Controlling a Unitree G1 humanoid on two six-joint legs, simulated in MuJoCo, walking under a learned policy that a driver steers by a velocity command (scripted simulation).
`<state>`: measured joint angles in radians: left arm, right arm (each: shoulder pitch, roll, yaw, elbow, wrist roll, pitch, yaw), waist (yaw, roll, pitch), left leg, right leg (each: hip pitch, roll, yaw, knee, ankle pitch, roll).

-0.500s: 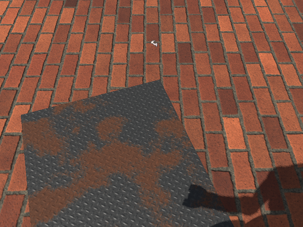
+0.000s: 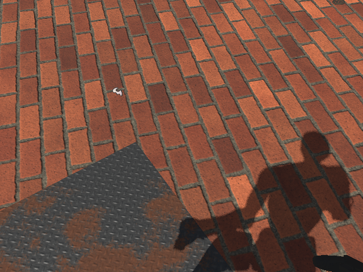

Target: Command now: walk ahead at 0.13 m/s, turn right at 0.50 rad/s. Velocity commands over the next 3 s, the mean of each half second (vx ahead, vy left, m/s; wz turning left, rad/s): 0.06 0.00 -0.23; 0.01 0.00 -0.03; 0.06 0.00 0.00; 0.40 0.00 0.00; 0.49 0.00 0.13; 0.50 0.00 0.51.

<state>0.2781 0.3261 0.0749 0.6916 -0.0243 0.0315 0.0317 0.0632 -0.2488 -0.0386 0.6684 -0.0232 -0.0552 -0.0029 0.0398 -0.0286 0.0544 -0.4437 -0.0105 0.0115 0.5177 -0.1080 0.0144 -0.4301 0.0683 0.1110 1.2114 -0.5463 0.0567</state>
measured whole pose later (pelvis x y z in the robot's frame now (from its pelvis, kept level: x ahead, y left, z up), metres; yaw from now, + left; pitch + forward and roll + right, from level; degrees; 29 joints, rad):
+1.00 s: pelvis +0.08 -0.03 +0.01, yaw -5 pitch -2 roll +0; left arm 0.23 0.24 0.04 0.85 0.01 0.01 0.02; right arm 0.14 -0.25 -0.03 1.05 0.00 0.01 -0.03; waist -0.02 0.00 0.03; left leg -0.20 0.05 0.04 0.46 -0.23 -0.04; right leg -0.15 0.02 0.02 0.48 -0.30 -0.02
